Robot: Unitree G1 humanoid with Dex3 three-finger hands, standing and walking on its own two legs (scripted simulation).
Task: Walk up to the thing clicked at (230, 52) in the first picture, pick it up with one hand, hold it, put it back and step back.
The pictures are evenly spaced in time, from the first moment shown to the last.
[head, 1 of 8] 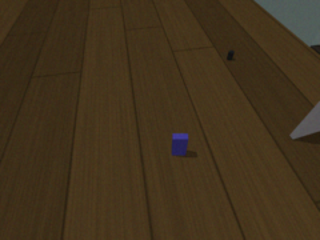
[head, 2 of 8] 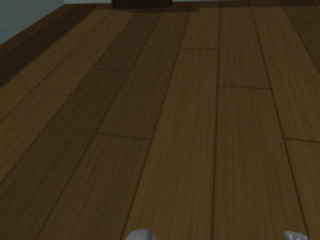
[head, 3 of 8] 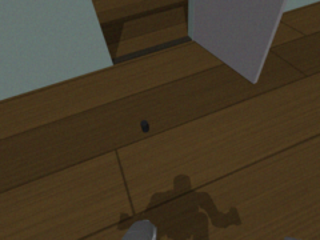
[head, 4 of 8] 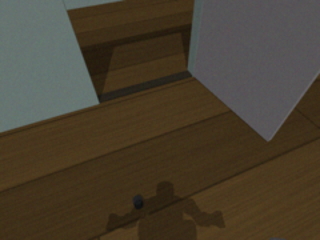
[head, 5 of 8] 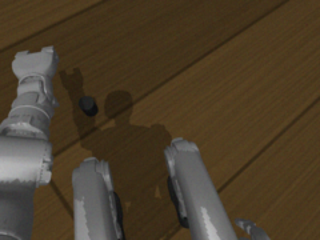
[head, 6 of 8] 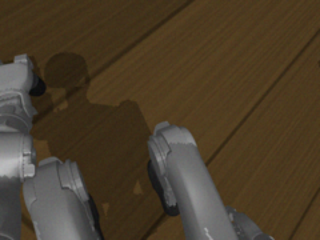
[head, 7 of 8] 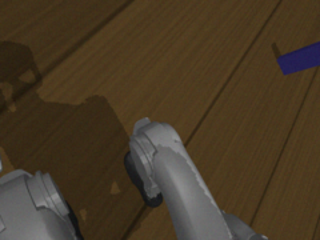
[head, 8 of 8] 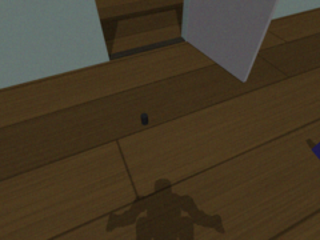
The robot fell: no
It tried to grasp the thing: yes
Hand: left
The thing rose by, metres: 0.66
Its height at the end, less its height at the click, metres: +0.00
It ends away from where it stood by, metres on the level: 0.01
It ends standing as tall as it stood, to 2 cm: yes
